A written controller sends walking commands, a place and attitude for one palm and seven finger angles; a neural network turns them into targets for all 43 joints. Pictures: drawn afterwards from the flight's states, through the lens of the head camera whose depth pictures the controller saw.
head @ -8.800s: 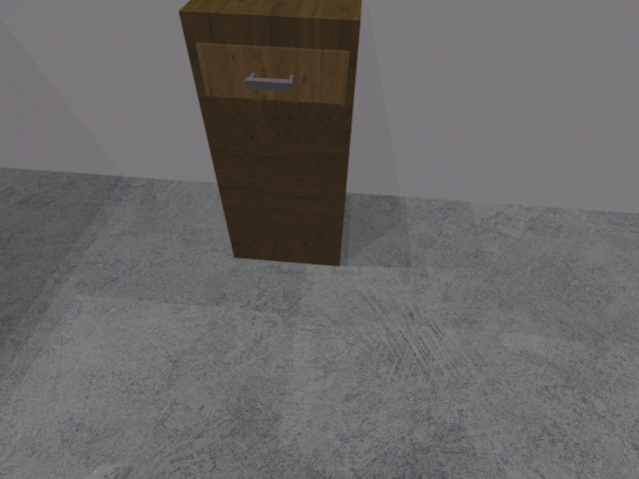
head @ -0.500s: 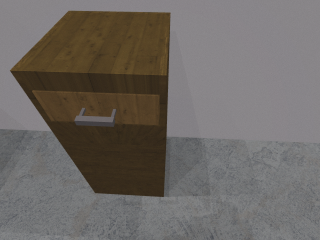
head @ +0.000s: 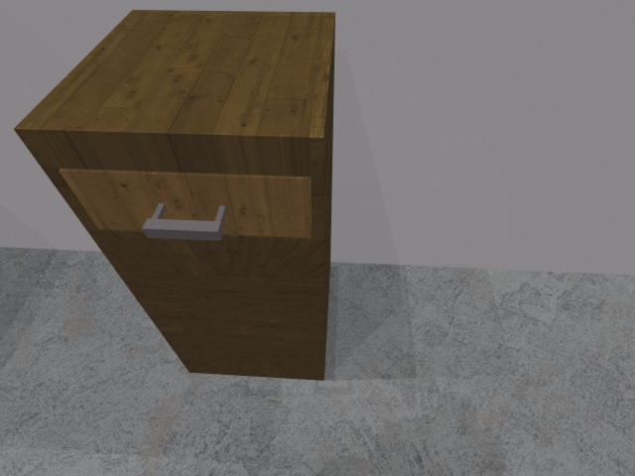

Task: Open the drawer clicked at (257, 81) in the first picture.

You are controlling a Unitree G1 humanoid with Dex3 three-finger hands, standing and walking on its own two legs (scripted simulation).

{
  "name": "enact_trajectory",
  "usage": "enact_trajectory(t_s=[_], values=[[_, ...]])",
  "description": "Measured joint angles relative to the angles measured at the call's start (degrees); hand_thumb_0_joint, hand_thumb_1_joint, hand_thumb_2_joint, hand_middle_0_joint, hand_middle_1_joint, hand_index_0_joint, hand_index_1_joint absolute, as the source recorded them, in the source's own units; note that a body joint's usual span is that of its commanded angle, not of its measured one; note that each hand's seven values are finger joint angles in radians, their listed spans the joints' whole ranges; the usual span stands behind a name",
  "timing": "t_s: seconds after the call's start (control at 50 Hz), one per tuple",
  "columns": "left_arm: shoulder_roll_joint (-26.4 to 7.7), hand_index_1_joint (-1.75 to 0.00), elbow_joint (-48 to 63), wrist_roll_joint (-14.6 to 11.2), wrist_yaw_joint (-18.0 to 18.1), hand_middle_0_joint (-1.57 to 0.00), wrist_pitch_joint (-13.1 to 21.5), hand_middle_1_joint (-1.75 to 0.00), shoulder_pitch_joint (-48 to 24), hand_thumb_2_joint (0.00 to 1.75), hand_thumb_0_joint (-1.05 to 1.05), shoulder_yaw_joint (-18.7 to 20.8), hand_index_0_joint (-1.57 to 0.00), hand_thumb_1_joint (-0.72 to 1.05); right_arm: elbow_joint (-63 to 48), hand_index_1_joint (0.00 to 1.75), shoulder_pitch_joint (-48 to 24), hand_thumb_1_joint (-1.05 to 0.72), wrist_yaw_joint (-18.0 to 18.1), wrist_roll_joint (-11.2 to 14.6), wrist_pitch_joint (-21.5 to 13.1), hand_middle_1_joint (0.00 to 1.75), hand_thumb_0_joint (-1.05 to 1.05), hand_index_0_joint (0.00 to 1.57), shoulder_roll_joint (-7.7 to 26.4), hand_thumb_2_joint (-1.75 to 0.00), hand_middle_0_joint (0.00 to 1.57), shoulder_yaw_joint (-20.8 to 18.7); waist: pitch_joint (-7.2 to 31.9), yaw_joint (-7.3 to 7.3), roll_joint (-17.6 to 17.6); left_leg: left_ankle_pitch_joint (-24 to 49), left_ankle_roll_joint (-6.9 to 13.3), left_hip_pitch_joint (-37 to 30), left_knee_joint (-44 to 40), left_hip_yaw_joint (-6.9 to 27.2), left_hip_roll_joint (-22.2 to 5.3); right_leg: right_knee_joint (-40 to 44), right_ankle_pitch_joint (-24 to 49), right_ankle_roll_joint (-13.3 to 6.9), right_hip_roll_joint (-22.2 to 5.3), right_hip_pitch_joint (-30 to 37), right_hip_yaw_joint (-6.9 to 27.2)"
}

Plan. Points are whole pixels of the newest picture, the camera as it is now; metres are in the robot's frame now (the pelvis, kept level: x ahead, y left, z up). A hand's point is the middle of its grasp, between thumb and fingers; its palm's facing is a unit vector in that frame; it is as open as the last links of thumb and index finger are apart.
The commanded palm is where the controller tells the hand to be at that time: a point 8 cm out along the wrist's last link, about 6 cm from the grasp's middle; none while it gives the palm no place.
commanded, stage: raise the hand with hooked fingers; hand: left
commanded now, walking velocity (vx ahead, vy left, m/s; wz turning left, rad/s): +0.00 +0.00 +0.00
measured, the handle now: (187, 220) +0.47 +0.27 +0.01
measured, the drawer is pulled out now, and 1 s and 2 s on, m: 0.00 0.00 0.00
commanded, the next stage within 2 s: move the hooked fingers above the handle in 1.84 s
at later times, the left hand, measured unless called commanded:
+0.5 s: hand (147, 468) +0.13 +0.23 -0.05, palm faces -0.02 -0.10 -0.99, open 9.3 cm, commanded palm +0.15 +0.23 +0.03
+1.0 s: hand (109, 358) +0.22 +0.27 +0.05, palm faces +0.10 -0.10 -0.99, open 12.3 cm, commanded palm +0.20 +0.26 +0.11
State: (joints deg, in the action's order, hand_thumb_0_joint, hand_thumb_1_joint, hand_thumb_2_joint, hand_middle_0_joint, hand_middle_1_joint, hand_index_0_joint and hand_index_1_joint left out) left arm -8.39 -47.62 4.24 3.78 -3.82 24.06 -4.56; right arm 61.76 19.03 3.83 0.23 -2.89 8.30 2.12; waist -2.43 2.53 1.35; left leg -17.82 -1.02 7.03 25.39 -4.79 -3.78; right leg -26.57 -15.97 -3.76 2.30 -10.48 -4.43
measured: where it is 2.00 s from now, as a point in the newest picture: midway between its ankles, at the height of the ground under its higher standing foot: outside the picture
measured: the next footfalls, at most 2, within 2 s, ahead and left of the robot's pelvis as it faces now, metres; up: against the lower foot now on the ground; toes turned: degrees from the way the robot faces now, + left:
none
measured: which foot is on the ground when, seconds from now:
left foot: down 0.00-1.00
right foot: down 0.00-1.00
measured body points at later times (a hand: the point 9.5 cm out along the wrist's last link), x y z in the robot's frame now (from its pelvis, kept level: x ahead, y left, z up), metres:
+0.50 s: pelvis -0.05 +0.01 -0.03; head -0.02 -0.01 +0.42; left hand +0.13 +0.23 +0.00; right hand +0.22 -0.19 -0.09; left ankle -0.05 +0.14 -0.74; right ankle -0.02 -0.07 -0.74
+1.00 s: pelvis -0.03 +0.04 -0.01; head -0.01 +0.01 +0.44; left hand +0.21 +0.27 +0.11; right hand +0.16 -0.19 -0.12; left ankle -0.05 +0.14 -0.74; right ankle -0.02 -0.07 -0.74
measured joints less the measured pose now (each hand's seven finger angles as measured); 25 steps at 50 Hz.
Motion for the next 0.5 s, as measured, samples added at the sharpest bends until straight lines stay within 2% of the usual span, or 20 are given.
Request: enact_trajectory(t_s=[0.02, 0.06, 0.08, 0.12, 0.16, 0.2, 0.26, 0.32, 0.36, 0.4, 0.44, 0.5], values=[[-1.7, -0.30, 8.1, 0.2, 1.6, -0.20, 0.1, -0.30, 2.5, 0.89, 0.06, -0.6, -0.21, 0.96, -2.1, 0.30, 0.8, -0.93, 1.0, 0.8, -2.8, 0.30, 0.03, 0.20, 1.0, -0.90, 0.20, -0.5, -0.2, 0.31, 0.5, -0.3, -0.7, 0.1, 0.2, -0.3, 0.1, -1.2, -0.4, 0.0, -0.1, -0.7, 0.5], [-4.4, -0.31, 20.5, 1.3, 5.0, -0.21, 0.0, -0.31, 4.3, 0.89, 0.07, -0.9, -0.21, 0.96, -6.0, 0.30, 1.3, -0.93, 2.3, 2.4, -6.7, 0.30, 0.03, 0.20, 3.1, -0.90, 0.20, -1.9, 0.5, -0.07, 1.7, -0.2, -0.9, 1.5, 1.2, -0.2, 0.9, -3.2, -1.2, 0.2, -1.1, -2.3, 0.5], [-5.5, -0.32, 25.9, 2.9, 6.3, -0.21, -0.3, -0.32, 4.3, 0.88, 0.07, -0.9, -0.21, 0.95, -7.9, 0.30, 0.8, -0.93, 2.7, 2.9, -8.1, 0.30, 0.03, 0.20, 4.2, -0.90, 0.20, -2.5, 1.1, -0.28, 2.3, -0.1, -0.6, 2.5, 1.8, -0.2, 1.4, -4.2, -1.5, 0.5, -1.6, -3.5, 0.4], [-7.4, -0.34, 34.4, 8.4, 8.9, -0.21, 0.1, -0.33, 2.4, 0.87, 0.07, -1.3, -0.21, 0.92, -11.6, 0.30, -1.2, -0.93, 2.7, 2.6, -10.1, 0.30, 0.03, 0.20, 6.4, -0.90, 0.20, -3.2, 2.6, -0.92, 3.2, -0.2, 0.2, 5.5, 3.7, -0.1, 2.1, -6.7, -2.1, 0.8, -2.5, -6.6, 0.5], [-8.4, -0.35, 39.5, 16.9, 11.8, -0.20, 0.7, -0.35, -1.7, 0.86, 0.06, -2.4, -0.21, 0.87, -15.8, 0.30, -4.0, -0.92, 1.8, 1.2, -10.6, 0.30, 0.02, 0.20, 8.1, -0.90, 0.20, -3.7, 4.6, -1.79, 3.5, -0.6, 0.6, 9.2, 6.3, 0.0, 2.8, -9.6, -2.8, 1.0, -3.4, -10.4, 0.4], [-7.6, -0.38, 41.6, 26.5, 14.5, -0.20, 1.7, -0.37, -6.2, 0.85, 0.04, -3.4, -0.21, 0.83, -19.9, 0.30, -7.3, -0.92, 0.3, -0.7, -9.1, 0.30, 0.02, 0.20, 8.9, -0.90, 0.20, -4.4, 6.2, -2.40, 3.3, -1.1, 0.6, 12.5, 8.7, -0.2, 3.1, -12.1, -3.3, 1.0, -3.8, -13.7, 0.6], [-4.6, -0.42, 43.6, 39.5, 16.9, -0.20, 3.4, -0.41, -8.0, 0.82, 0.03, -4.6, -0.21, 0.75, -25.0, 0.30, -11.6, -0.91, -2.8, -2.2, -4.4, 0.30, 0.01, 0.20, 8.7, -0.90, 0.20, -4.9, 8.4, -1.48, 1.4, -1.7, 0.4, 15.5, 10.5, -2.0, 2.8, -14.7, -3.4, 0.9, -3.5, -17.9, 2.5], [-3.0, -0.46, 46.0, 48.7, 17.8, -0.21, 4.8, -0.45, -5.0, 0.79, 0.01, -6.5, -0.22, 0.68, -29.0, 0.30, -14.2, -0.91, -5.5, -2.3, 1.3, 0.30, 0.01, 0.20, 7.7, -0.90, 0.20, -4.6, 9.0, 0.12, -1.8, -2.0, 0.4, 17.3, 11.8, -3.1, 2.6, -16.7, -3.7, 0.7, -3.2, -20.5, 3.7], [-3.4, -0.49, 46.9, 53.1, 18.9, -0.22, 4.5, -0.48, -2.5, 0.77, 0.01, -7.7, -0.22, 0.63, -31.2, 0.30, -15.4, -0.91, -6.5, -2.4, 4.5, 0.30, 0.01, 0.20, 7.2, -0.90, 0.20, -4.4, 8.1, 1.37, -3.3, -2.4, 0.3, 17.9, 12.9, -2.9, 2.3, -17.6, -4.0, 0.4, -3.1, -21.0, 3.5], [-4.6, -0.52, 47.0, 56.1, 20.3, -0.23, 3.2, -0.51, -0.4, 0.75, 0.00, -8.4, -0.23, 0.57, -32.8, 0.30, -16.2, -0.91, -6.7, -2.5, 6.8, 0.30, 0.01, 0.20, 6.8, -0.90, 0.20, -4.3, 7.2, 2.70, -3.7, -2.8, 0.2, 18.4, 14.2, -2.4, 2.0, -18.1, -4.2, 0.2, -2.9, -21.0, 3.0], [-6.6, -0.55, 46.3, 58.2, 21.8, -0.24, 1.8, -0.54, 0.1, 0.73, 0.00, -8.2, -0.24, 0.52, -33.3, 0.30, -16.8, -0.91, -6.2, -3.0, 8.0, 0.30, 0.01, 0.20, 6.2, -0.90, 0.20, -4.1, 6.8, 3.86, -3.2, -3.3, 0.2, 19.1, 15.5, -1.7, 1.8, -18.6, -4.4, 0.1, -2.8, -21.0, 2.3], [-9.6, -0.59, 44.2, 59.9, 23.3, -0.25, 0.7, -0.59, -2.8, 0.70, 0.00, -6.5, -0.26, 0.44, -32.3, 0.30, -17.6, -0.90, -5.4, -3.5, 8.2, 0.30, 0.01, 0.20, 5.0, -0.90, 0.20, -3.5, 6.5, 4.76, -1.7, -3.8, 0.3, 19.8, 17.3, -0.4, 1.9, -19.1, -4.8, 0.3, -3.1, -20.7, 1.0]])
